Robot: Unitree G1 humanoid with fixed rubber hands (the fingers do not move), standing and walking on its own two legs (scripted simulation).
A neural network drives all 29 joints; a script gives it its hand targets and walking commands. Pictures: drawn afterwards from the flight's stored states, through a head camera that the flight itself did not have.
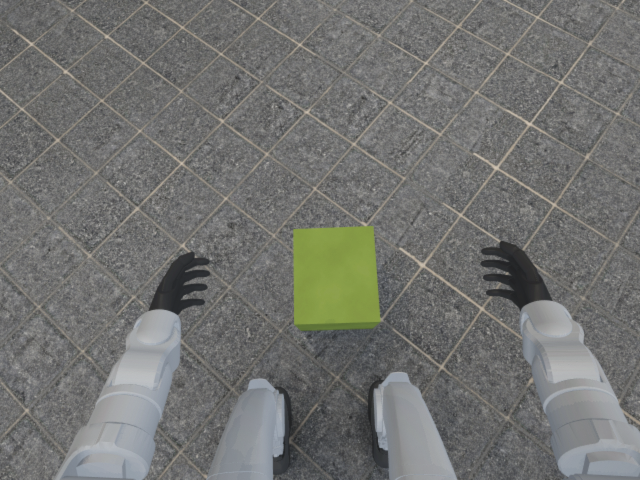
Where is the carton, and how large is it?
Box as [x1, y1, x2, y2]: [293, 226, 380, 330]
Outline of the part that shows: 373,226 293,229 294,324 300,330 372,328 380,321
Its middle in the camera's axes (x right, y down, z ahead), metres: +0.05 +0.10 +1.01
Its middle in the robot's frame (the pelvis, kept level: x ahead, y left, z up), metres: +0.46 +0.00 -0.60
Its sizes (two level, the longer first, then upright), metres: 0.235 0.200 0.193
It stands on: the floor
